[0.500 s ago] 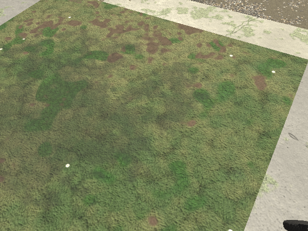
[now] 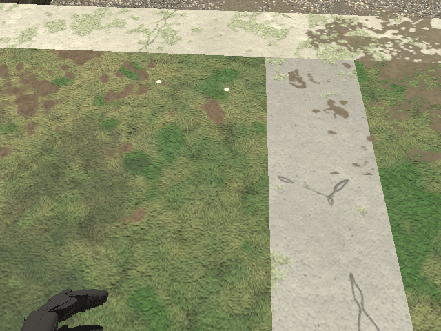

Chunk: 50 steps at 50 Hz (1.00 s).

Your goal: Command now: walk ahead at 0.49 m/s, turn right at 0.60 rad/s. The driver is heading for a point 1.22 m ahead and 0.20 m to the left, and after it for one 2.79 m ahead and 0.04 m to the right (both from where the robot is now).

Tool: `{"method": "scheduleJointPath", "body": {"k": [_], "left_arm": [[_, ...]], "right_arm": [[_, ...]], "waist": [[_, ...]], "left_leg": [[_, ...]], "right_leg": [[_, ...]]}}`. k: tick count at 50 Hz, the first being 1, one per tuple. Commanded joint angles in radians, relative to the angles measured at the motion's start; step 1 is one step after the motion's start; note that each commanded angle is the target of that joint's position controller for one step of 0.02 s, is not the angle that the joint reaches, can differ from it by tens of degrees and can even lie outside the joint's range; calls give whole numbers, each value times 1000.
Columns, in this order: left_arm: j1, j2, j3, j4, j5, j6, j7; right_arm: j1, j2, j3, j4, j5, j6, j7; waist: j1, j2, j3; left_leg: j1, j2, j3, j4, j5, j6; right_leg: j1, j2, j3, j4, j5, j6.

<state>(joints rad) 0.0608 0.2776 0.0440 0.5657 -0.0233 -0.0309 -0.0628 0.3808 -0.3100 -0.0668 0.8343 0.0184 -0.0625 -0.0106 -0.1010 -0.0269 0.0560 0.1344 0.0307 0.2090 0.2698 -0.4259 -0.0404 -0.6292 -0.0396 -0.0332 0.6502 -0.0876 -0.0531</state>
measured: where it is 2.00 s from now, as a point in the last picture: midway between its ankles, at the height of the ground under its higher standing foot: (198, 131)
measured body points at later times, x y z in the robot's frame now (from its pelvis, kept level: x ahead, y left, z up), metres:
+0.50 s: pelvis +0.29 -0.01 +0.01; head +0.32 -0.02 +0.46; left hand +0.36 +0.27 -0.10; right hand +0.48 -0.27 -0.07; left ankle +0.49 +0.10 -0.69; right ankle +0.16 -0.10 -0.72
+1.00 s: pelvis +0.57 -0.01 +0.02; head +0.60 -0.01 +0.47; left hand +0.81 +0.19 -0.07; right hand +0.55 -0.30 -0.10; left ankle +0.49 +0.09 -0.72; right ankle +0.73 -0.19 -0.68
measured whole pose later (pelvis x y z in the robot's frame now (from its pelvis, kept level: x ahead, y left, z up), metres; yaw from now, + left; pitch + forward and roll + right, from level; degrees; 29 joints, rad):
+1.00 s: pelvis +0.57 -0.01 +0.02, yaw -7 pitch +2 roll +2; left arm 0.08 0.26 0.03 0.70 -0.01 -0.07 -0.03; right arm 0.37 -0.29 -0.04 0.82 0.01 -0.07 0.01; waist -0.09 -0.04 0.03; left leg 0.01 -0.07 0.04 0.22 -0.25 0.05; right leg -0.62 -0.09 0.04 0.59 0.06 0.01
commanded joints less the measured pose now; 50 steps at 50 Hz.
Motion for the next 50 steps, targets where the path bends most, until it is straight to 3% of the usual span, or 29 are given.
{"method": "scheduleJointPath", "body": {"k": [1, 2, 3, 4, 5, 6, 7, 8, 9, 12, 17, 19, 22, 26, 27, 28, 29, 30, 31, 32, 33, 34, 35, 37, 39, 45, 50], "left_arm": [[184, 164, 75, -33, -2, -4, 2], [353, 213, 104, 7, -5, 7, 22], [350, 323, 115, 12, -10, 5, 38], [389, 265, 95, -20, -3, -12, 35], [361, 207, 78, 5, 10, -25, 28], [301, 191, 70, 12, 5, -32, 28], [228, 160, 59, 8, 9, -36, 29], [183, 131, 47, 1, 22, -40, 30], [162, 122, 42, 3, 29, -44, 31], [170, 135, 43, 46, 19, -62, 37], [223, 150, 42, 101, 17, -58, 56], [266, 167, 44, 126, 12, -56, 56], [317, 178, 48, 163, 5, -47, 56], [325, 194, 55, 190, 3, -26, 66], [307, 200, 56, 189, 5, -21, 67], [299, 184, 48, 187, 13, -17, 69], [310, 136, 27, 164, 36, -17, 72], [469, 28, -2, 161, 18, -37, 63], [399, 125, 13, 172, 2, -51, 59], [284, 176, 29, 140, -20, -58, 55], [220, 165, 24, 122, -13, -61, 59], [193, 154, 26, 115, 5, -62, 60], [215, 141, 28, 120, 10, -57, 60], [258, 105, 23, 138, 11, -41, 62], [229, 88, 18, 129, 19, -30, 66], [28, 48, 2, 80, 19, -49, 52], [-105, 56, 2, 33, 7, -64, 25]], "right_arm": [[-53, -222, -51, -66, 12, 8, -15], [-38, -191, -35, -78, 5, 3, -18], [72, -28, 17, -130, -45, -15, 0], [23, -97, 17, -136, -14, -50, 12], [-93, -161, -5, -164, 30, -63, 18], [-134, -144, 5, -182, 30, -72, 15], [-147, -136, 5, -170, 8, -72, 8], [-124, -142, -1, -161, -3, -62, 8], [-96, -138, -1, -150, -5, -49, 11], [-94, -93, 8, -143, -20, -21, 10], [-271, -54, 23, -187, -21, -27, 18], [-342, -41, 29, -204, -12, -34, 28], [-410, -55, 26, -231, -4, -41, 45], [-371, -84, 13, -238, -9, -47, 60], [-300, -104, 2, -223, -11, -47, 56], [-161, -141, -18, -187, -12, -47, 48], [16, -205, -34, -161, -22, -43, 39], [65, -268, -50, -135, -24, -38, 45], [76, -163, -25, -139, -6, -35, 47], [5, -131, -13, -146, -8, -33, 41], [-64, -121, -8, -155, -16, -29, 39], [-104, -106, -3, -158, -23, -29, 40], [-122, -89, 4, -160, -33, -34, 39], [-128, -83, 4, -152, -25, -43, 41], [-117, -100, 0, -134, -17, -49, 38], [-52, -135, -9, -90, -8, -30, 20], [28, -155, -15, -39, 0, -6, 15]], "waist": [[196, 127, -136], [280, 74, -217], [155, -225, -317], [214, -156, -519], [237, -76, -370], [197, -30, -238], [155, 21, -167], [116, 1, -135], [91, -17, -126], [75, -10, -83], [139, -17, -18], [173, -20, 1], [196, -23, 27], [153, -55, -3], [108, -63, -50], [37, -45, -149], [-26, 50, -311], [46, 339, -443], [-6, 237, -419], [-7, 162, -256], [22, 74, -163], [48, 59, -98], [80, 86, -90], [106, 111, -93], [110, 100, -63], [45, 84, -13], [6, 86, 19]], "left_leg": [[-104, 218, -14, 343, 1187, 121], [-318, 188, -16, 605, 995, 90], [-758, 19, -49, 985, -47, 35], [-844, -43, -284, 1148, -165, 35], [-922, 8, -308, 1145, -66, 46], [-915, 51, -291, 1064, 20, 57], [-866, 90, -282, 991, 74, 53], [-797, 115, -288, 946, 113, 49], [-750, 123, -287, 925, 134, 42], [-735, 127, -260, 825, 195, 3], [-756, 95, -236, 486, 512, -12], [-726, 68, -221, 382, 583, -5], [-768, 52, -233, 297, 549, 24], [-711, 18, -220, 238, 381, 86], [-598, -15, -189, 221, 358, 108], [-390, -26, -172, 220, 394, 141], [-79, 138, -350, 269, 455, 204], [261, 360, -840, 162, 209, 372], [252, 349, -956, 48, 6, 345], [125, 321, -805, 27, -1, 300], [-20, 282, -694, 8, 98, 277], [-134, 249, -619, -17, 214, 279], [-201, 219, -564, -41, 294, 273], [-255, 190, -486, -83, 379, 284], [-286, 187, -427, -114, 452, 296], [-262, 135, -291, -140, 485, 246], [-131, 196, -310, -93, 495, 240]], "right_leg": [[388, 119, -82, -71, -33, -91], [694, 84, 18, -96, -8, -132], [1059, -209, 543, -117, -101, -283], [1106, -327, 898, -292, -257, -375], [1010, -287, 741, -331, -220, -307], [846, -247, 600, -341, -139, -271], [698, -207, 499, -348, -30, -241], [595, -176, 426, -372, 71, -231], [531, -161, 395, -401, 108, -232], [430, -142, 293, -460, 192, -239], [431, -78, 167, -484, 156, -178], [447, -91, 168, -490, 84, -168], [557, -144, 204, -451, 76, -169], [688, -193, 230, -346, 272, -130], [687, -171, 210, -261, 442, -114], [639, -117, 168, -89, 543, -86], [452, -53, 127, 207, 308, -49], [55, 132, 102, 565, -410, 30], [-68, 99, 214, 659, -486, 25], [-130, 44, 183, 669, -403, 19], [-109, -7, 139, 624, -316, 18], [-85, -37, 127, 564, -261, 24], [-22, -64, 132, 526, -220, 28], [28, -72, 116, 475, -194, 44], [0, -82, 103, 405, -153, 66], [2, -61, 65, 36, 158, 80], [-12, -27, 54, -107, 145, 52]]}}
